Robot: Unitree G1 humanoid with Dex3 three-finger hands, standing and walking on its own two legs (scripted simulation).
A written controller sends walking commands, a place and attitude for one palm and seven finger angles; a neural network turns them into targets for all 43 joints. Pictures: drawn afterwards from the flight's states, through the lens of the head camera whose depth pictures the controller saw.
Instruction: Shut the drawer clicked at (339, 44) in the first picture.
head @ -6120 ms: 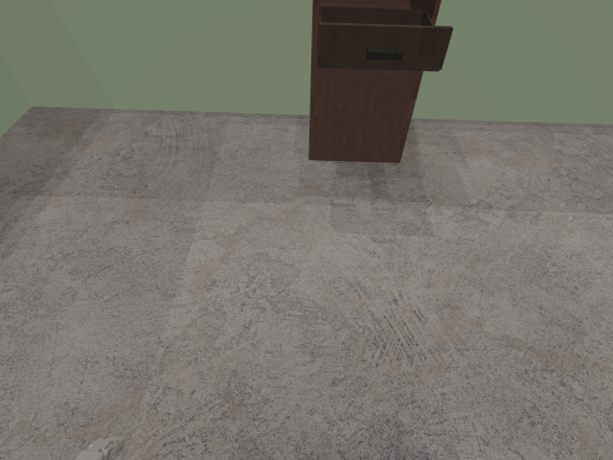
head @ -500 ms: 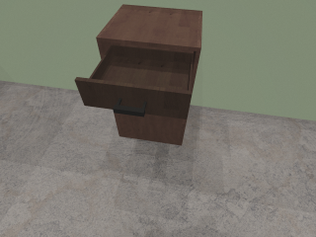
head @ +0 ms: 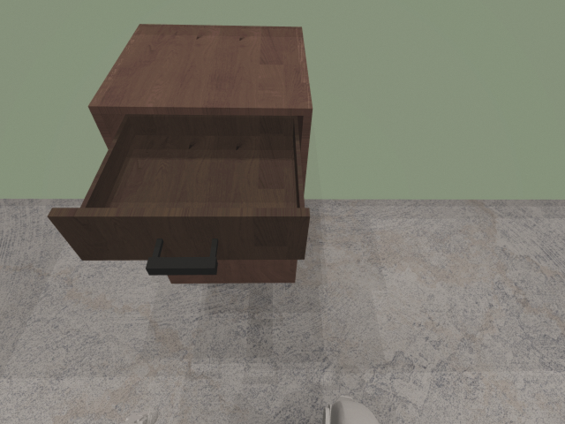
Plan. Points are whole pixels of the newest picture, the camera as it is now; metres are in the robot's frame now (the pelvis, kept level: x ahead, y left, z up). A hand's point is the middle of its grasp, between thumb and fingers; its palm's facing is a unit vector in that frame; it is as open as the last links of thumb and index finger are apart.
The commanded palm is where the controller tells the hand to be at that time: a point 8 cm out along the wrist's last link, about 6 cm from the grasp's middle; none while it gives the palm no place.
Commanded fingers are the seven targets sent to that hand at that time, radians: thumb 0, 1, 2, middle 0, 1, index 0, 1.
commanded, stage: take the last steps up to it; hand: left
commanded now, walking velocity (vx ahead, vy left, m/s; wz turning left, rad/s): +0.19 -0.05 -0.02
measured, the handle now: (184, 255) +0.40 +0.19 -0.06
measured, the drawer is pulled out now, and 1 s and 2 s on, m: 0.30 0.30 0.30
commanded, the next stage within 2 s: come to a stop and stand still in 0.10 s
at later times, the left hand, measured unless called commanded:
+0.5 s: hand out of the picture +0.14 +0.15 -0.17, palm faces +0.06 -0.97 -0.24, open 7.3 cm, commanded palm none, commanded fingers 0.00 0.90 0.90 -0.20 -0.30 -0.20 -0.30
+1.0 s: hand out of the picture +0.05 +0.16 -0.17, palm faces +0.00 -0.97 -0.23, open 7.4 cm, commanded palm none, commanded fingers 0.00 0.90 0.90 -0.20 -0.30 -0.20 -0.30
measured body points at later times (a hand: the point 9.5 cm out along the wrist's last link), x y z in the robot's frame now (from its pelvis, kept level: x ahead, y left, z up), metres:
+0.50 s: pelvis +0.10 -0.04 +0.00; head +0.12 -0.05 +0.45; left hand +0.13 +0.20 -0.15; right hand +0.17 -0.28 -0.16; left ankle +0.12 +0.09 -0.71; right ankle +0.14 -0.12 -0.74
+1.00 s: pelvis +0.05 -0.02 +0.00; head +0.07 -0.04 +0.45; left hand +0.05 +0.21 -0.15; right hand +0.10 -0.25 -0.16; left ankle +0.10 +0.09 -0.74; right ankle +0.00 -0.13 -0.74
